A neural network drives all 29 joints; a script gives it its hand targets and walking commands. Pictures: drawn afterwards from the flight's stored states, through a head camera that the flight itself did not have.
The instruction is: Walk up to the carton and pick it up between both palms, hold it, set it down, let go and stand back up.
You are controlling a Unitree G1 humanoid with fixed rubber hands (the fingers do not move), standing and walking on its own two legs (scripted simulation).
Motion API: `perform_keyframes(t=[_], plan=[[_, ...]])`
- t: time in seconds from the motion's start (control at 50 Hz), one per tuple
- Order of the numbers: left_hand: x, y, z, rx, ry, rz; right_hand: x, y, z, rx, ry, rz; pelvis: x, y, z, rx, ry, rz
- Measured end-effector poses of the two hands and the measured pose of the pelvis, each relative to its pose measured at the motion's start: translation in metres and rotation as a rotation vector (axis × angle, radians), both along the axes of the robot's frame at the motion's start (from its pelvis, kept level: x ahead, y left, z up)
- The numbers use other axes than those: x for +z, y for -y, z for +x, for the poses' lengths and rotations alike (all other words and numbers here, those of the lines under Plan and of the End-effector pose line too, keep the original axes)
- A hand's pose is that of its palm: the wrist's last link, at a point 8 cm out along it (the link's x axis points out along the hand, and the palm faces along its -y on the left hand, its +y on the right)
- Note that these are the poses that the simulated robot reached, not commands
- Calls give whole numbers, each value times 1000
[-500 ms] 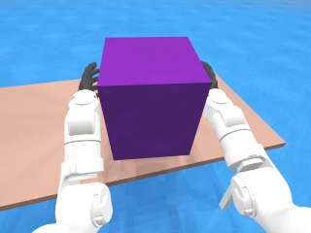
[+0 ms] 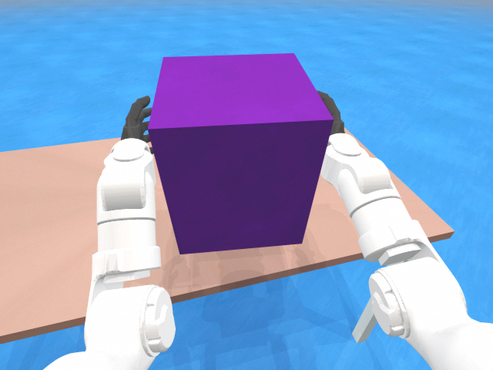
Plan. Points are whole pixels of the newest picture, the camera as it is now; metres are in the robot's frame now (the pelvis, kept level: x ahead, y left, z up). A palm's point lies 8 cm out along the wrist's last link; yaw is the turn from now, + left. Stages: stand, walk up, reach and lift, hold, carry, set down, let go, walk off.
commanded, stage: hold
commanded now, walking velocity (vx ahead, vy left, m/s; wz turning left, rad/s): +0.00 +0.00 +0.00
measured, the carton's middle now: (236, 155) +0.38 +0.00 +0.20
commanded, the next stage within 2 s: none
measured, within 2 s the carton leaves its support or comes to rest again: neither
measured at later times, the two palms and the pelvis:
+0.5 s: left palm (131, 139) +0.37 +0.16 +0.25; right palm (329, 127) +0.37 -0.15 +0.25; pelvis +0.00 +0.00 +0.00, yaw +0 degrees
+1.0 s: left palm (133, 137) +0.37 +0.15 +0.25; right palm (331, 125) +0.37 -0.15 +0.25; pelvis +0.01 +0.00 +0.00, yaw +0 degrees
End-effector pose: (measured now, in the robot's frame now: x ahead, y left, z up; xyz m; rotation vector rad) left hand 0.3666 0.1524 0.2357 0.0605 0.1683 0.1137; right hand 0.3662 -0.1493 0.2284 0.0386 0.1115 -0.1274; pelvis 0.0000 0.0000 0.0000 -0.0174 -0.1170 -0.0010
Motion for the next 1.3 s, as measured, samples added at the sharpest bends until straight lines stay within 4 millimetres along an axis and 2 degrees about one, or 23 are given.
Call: perform_keyframes(t=[0.14,0.36,0.92,1.3], plan=[[9,-3,-5,11,0,-14,11,-3,-2,9,-1,5,0,-1,-1,-6,4,1],[15,-4,-2,8,-16,-12,20,-4,1,7,-18,4,0,-1,-3,-4,-12,1],[14,-1,3,7,-15,-22,21,0,6,9,-22,4,0,2,5,-2,-21,-1],[14,-2,2,4,-24,-15,21,-1,4,5,-34,18,0,1,3,-3,-18,-1]])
